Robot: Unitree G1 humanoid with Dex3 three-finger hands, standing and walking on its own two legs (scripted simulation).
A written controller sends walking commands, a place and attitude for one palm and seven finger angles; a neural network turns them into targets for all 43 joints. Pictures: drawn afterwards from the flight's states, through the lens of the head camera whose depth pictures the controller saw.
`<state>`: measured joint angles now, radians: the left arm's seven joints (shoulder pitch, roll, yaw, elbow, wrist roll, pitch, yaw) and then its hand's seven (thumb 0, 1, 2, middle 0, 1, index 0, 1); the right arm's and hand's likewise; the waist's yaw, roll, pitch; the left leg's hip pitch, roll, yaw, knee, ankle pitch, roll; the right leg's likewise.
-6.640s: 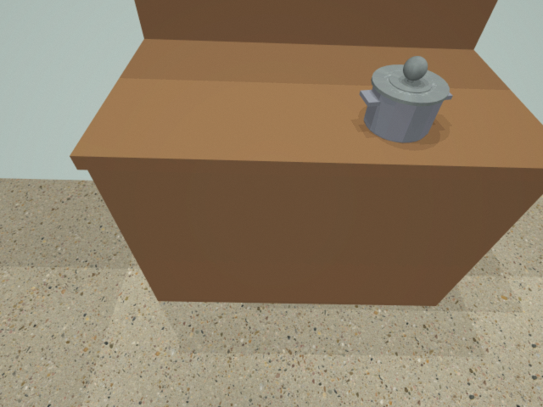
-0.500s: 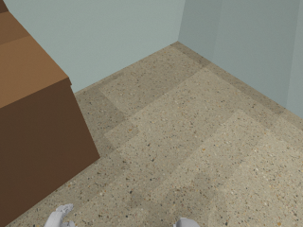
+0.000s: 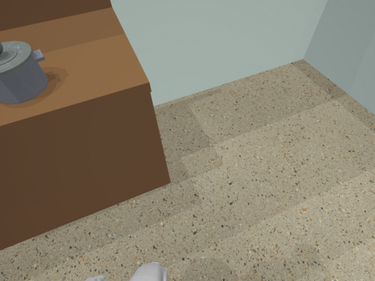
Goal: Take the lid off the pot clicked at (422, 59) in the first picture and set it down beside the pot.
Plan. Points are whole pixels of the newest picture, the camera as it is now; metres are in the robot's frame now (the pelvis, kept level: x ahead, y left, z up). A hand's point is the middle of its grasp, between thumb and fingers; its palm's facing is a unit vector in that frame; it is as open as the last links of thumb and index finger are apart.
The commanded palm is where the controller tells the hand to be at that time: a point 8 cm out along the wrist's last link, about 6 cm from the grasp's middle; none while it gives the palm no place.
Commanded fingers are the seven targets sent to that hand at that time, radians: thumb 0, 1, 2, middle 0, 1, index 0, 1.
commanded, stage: turn to face it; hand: left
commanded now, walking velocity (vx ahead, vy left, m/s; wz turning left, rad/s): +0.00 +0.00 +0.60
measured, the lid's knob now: out of the picture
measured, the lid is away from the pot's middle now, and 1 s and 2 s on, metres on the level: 0.00 0.00 0.00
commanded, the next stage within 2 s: take the last steps up to it in 0.72 s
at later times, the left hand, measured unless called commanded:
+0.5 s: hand out of the picture +0.02 +0.30 -0.17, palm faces +0.29 -0.93 -0.24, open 7.4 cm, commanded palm none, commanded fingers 0.00 0.90 0.90 -0.20 -0.30 -0.20 -0.30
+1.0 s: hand out of the picture +0.03 +0.22 -0.14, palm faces +0.42 -0.87 -0.25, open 7.4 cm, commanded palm none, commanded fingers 0.00 0.90 0.90 -0.20 -0.30 -0.20 -0.30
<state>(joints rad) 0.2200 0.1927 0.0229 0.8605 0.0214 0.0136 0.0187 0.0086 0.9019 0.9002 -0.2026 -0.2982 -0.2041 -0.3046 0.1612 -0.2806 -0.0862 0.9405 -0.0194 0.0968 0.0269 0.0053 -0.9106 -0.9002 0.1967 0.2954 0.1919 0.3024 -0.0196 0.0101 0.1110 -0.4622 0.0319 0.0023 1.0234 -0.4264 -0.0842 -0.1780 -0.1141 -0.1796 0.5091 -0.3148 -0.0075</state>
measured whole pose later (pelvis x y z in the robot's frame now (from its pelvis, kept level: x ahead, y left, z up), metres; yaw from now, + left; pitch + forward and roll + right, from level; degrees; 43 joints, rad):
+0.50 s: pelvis +0.01 +0.07 +0.00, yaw +15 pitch +0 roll -2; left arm 0.19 0.27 0.06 0.91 0.02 0.06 0.01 0.01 0.91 0.90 -0.20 -0.30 -0.20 -0.30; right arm 0.17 -0.20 -0.02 0.89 -0.02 0.03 0.00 0.00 -0.90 -0.90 0.20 0.30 0.20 0.30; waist 0.01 -0.03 0.07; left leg -0.20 -0.08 -0.07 0.42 -0.22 0.08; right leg -0.48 -0.09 -0.01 1.02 -0.37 0.11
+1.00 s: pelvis +0.03 +0.02 +0.00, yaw +25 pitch -1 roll +1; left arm 0.23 0.15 0.03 0.93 0.01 -0.02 0.01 0.01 0.90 0.90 -0.20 -0.30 -0.20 -0.30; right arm 0.27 -0.24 -0.07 1.03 -0.03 0.07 0.02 0.00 -0.91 -0.90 0.20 0.30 0.19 0.30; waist -0.03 0.05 0.04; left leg -0.47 0.02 -0.04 1.13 -0.33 -0.04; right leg -0.15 -0.03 -0.12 0.42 -0.27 -0.04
